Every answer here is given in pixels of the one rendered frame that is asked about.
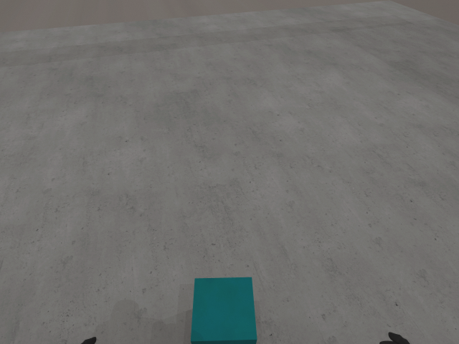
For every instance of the carton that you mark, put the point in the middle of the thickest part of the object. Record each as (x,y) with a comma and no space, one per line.
(223,311)

